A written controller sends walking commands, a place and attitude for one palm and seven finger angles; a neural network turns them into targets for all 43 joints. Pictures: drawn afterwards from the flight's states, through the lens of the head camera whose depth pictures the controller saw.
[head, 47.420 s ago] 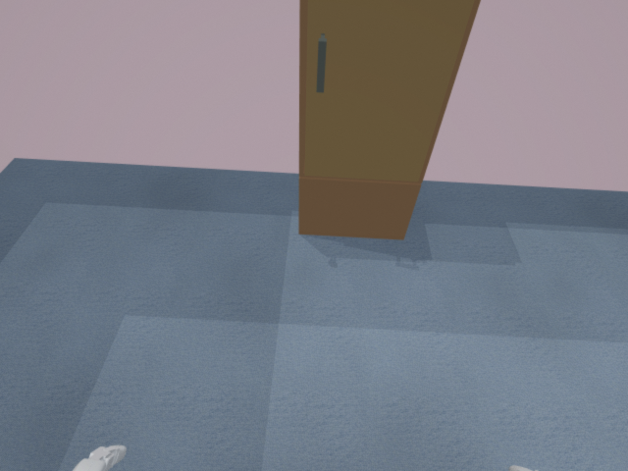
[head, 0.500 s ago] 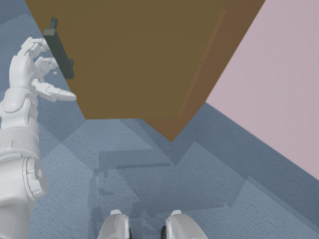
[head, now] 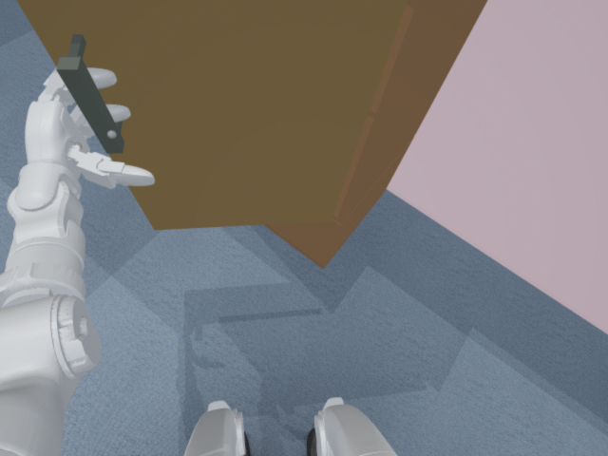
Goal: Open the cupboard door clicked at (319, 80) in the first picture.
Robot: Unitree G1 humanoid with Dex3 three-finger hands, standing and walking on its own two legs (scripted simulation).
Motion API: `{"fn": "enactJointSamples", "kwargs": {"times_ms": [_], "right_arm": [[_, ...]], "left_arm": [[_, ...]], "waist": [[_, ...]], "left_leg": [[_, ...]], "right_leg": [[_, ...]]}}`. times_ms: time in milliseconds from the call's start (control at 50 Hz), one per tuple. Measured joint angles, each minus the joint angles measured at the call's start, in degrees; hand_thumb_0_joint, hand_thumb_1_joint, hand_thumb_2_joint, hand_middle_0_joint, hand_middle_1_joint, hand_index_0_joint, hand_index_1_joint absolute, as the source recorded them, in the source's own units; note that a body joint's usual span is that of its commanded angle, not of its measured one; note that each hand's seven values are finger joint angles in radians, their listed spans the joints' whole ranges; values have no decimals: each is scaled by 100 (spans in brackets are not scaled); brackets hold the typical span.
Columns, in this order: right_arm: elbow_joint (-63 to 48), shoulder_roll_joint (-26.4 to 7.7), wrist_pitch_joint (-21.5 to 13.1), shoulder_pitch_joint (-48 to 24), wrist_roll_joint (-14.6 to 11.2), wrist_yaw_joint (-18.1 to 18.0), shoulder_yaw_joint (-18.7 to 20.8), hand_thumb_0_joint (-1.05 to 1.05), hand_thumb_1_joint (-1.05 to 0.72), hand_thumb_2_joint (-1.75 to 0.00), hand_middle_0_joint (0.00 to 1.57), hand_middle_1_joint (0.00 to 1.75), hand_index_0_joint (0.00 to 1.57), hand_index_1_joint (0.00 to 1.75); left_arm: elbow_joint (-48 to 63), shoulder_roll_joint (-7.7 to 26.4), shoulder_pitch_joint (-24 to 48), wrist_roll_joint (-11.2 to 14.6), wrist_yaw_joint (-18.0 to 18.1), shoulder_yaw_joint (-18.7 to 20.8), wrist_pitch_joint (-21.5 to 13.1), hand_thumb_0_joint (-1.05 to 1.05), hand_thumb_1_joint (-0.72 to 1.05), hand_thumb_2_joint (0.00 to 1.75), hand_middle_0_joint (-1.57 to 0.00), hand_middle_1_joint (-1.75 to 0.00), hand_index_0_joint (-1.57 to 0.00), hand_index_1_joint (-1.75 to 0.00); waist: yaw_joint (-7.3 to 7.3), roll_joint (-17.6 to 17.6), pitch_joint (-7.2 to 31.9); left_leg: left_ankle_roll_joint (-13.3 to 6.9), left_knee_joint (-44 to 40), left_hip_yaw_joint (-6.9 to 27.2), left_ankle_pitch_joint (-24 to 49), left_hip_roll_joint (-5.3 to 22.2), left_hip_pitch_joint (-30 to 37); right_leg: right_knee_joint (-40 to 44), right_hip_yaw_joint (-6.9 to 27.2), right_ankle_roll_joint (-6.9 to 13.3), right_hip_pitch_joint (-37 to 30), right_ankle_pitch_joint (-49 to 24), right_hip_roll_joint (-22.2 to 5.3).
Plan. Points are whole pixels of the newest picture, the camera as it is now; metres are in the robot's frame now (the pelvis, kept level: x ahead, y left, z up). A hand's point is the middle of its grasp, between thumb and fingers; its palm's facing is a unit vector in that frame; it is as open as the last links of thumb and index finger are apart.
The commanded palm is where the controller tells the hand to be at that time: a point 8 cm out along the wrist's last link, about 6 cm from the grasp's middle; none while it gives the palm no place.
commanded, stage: slide the fingers in behind the handle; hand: left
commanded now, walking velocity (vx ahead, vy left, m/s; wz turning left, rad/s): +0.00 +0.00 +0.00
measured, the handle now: (97, 98) +0.56 +0.22 +0.08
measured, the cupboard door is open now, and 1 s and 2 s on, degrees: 43 43 80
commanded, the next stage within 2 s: close the thumb around the handle in 0.22 s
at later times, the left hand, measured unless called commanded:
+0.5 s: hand (109, 138) +0.51 +0.20 +0.07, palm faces +0.02 -1.00 +0.00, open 13.1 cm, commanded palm +0.48 +0.25 +0.08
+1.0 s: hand (112, 137) +0.50 +0.20 +0.07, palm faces -0.01 -1.00 +0.00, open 5.7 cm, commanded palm +0.48 +0.25 +0.08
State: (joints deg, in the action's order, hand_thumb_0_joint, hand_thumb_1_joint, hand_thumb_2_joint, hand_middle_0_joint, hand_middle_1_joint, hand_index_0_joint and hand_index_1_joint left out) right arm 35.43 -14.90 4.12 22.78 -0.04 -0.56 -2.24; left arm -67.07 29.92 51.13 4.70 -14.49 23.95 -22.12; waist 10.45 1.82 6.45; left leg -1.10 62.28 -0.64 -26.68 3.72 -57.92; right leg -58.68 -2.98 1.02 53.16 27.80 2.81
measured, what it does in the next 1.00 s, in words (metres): stands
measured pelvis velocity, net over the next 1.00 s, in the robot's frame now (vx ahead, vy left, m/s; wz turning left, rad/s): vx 0.00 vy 0.01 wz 0.00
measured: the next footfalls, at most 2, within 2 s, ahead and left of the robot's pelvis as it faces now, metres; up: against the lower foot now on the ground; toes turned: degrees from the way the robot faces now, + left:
none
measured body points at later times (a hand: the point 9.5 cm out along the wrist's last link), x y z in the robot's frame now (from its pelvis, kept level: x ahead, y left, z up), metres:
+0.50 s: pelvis +0.00 +0.00 +0.00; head +0.13 +0.03 +0.43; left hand +0.50 +0.26 +0.07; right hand +0.02 -0.27 -0.11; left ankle +0.02 +0.11 -0.66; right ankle +0.00 -0.11 -0.66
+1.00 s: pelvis +0.00 +0.01 +0.00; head +0.13 +0.03 +0.43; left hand +0.50 +0.25 +0.07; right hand +0.01 -0.26 -0.11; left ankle +0.02 +0.11 -0.66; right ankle +0.00 -0.11 -0.66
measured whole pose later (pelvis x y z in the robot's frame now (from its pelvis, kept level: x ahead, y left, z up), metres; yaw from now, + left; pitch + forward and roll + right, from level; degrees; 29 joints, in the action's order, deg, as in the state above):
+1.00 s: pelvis +0.00 +0.01 +0.00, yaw +0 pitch +22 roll -4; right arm 35.8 -15.0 4.5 22.1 -0.2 -0.8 -2.2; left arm -66.7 28.7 50.5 5.3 -16.3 23.2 -23.0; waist 10.1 1.8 6.6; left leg -1.5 62.3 -0.6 -27.0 3.4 -57.5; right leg -58.2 -2.9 0.5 52.5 27.9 2.6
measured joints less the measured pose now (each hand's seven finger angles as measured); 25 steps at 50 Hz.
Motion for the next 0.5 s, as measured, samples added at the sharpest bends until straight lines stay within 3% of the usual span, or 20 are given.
{"fn": "enactJointSamples", "kwargs": {"times_ms": [220,380,500], "right_arm": [[61,-13,1,4,-24,-17,19,0,-90,-90,20,30,20,30],[22,-37,-29,-100,-15,-24,47,0,-90,-90,20,30,20,30],[14,-28,-28,-139,-14,-28,20,0,-90,-90,20,30,20,30]], "left_arm": [[-22,-44,-31,159,-119,-186,-32,-1,-49,30,-30,-120,-30,-120],[35,-93,-64,101,-60,-157,-87,-1,-49,30,-30,-120,-30,-120],[-27,-68,10,65,-20,-129,-27,-1,-36,36,-31,-121,-31,-122]], "waist": [[-101,-4,-14],[-73,-29,12],[-55,-24,-10]], "left_leg": [[7,-67,44,27,-33,76],[1,-26,37,9,-32,30],[-12,-5,40,2,-39,8]], "right_leg": [[71,-42,6,-101,-6,-24],[35,-32,-2,-53,5,-24],[24,-34,-14,-39,9,-29]]}}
